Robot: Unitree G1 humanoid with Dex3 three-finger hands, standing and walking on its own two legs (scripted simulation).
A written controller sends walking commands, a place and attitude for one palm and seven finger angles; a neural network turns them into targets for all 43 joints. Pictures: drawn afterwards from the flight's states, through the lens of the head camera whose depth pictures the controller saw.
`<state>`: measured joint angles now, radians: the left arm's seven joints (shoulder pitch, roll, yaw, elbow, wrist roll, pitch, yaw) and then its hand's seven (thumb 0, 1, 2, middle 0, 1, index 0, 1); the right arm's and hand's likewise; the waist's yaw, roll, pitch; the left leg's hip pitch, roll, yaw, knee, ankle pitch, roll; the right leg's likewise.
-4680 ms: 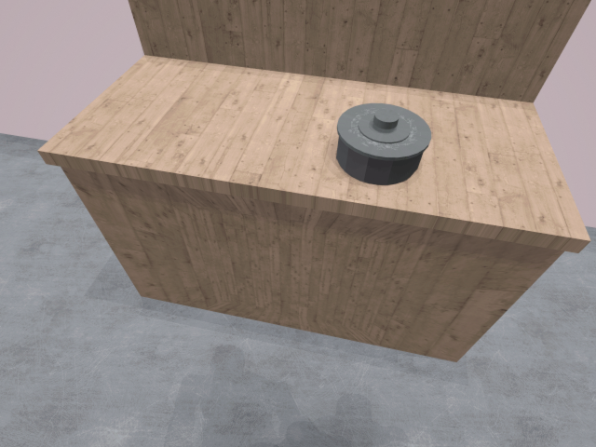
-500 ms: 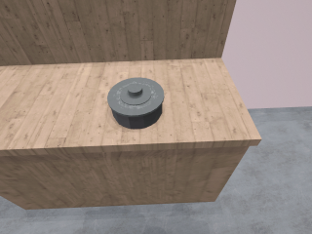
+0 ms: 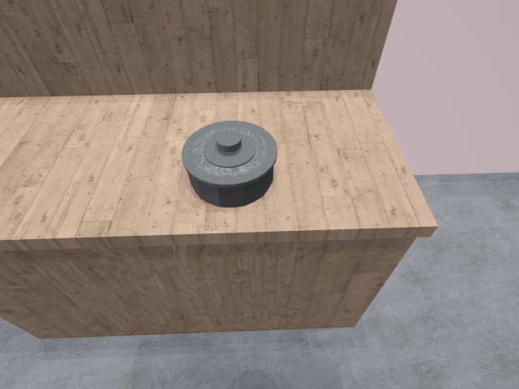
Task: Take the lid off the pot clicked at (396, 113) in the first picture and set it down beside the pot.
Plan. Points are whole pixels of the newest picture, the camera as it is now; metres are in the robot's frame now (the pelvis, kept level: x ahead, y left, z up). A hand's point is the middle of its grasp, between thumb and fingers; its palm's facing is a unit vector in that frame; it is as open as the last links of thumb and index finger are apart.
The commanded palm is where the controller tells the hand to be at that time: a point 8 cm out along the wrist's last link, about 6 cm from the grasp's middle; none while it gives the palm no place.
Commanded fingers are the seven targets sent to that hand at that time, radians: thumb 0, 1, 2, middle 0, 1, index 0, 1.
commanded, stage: shuffle to correct the standing spot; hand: left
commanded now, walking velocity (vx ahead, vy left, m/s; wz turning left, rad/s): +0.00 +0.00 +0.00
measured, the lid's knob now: (228, 141) +0.56 +0.10 +0.06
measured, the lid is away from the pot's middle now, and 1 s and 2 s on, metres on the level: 0.00 0.00 0.00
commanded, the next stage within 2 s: come to a stop and stand still in 0.76 s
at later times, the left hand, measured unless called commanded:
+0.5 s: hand out of the picture +0.02 +0.16 -0.18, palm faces +0.09 -0.97 -0.20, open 7.4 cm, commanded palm none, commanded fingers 0.00 0.90 0.90 -0.20 -0.30 -0.20 -0.30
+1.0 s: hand (193, 363) +0.20 +0.14 -0.19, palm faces +0.12 -0.96 -0.24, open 7.4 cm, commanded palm none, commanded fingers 0.00 0.90 0.90 -0.20 -0.30 -0.20 -0.30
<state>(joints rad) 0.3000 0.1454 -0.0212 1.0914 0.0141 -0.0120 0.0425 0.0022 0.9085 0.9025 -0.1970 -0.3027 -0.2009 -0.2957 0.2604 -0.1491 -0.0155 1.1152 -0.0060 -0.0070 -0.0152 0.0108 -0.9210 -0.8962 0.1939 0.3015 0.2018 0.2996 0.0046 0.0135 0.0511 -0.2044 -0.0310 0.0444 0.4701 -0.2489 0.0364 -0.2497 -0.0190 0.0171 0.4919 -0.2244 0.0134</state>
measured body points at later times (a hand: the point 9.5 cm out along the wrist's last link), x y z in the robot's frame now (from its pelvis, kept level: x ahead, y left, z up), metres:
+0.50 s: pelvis +0.05 -0.01 -0.01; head +0.07 -0.01 +0.44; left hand +0.02 +0.21 -0.16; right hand +0.05 -0.22 -0.17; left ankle +0.00 +0.09 -0.74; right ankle +0.03 -0.13 -0.74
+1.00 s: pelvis +0.13 -0.06 -0.02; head +0.19 -0.05 +0.42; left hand +0.19 +0.20 -0.17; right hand +0.13 -0.30 -0.18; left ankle +0.04 +0.06 -0.71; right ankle +0.17 -0.20 -0.74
